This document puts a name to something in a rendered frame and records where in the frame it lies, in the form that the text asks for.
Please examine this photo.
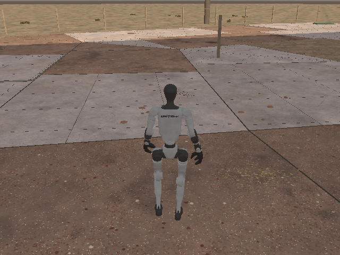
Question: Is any robot left hand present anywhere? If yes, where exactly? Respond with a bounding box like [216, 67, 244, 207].
[143, 143, 155, 153]

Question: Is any left robot thigh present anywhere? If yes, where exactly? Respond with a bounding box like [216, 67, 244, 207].
[152, 148, 163, 181]

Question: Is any robot right foot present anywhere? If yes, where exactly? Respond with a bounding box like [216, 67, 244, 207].
[175, 207, 183, 220]

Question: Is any right robot forearm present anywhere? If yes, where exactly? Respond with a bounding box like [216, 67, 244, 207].
[191, 129, 202, 152]

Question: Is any robot right upper arm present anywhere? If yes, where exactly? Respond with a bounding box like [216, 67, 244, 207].
[181, 107, 196, 138]

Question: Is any robot left upper arm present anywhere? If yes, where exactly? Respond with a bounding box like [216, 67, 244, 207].
[146, 107, 159, 135]

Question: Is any robot right hand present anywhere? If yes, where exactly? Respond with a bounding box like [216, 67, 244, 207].
[191, 151, 203, 165]

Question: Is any left robot forearm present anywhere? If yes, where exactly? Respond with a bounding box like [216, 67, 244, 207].
[144, 128, 152, 145]

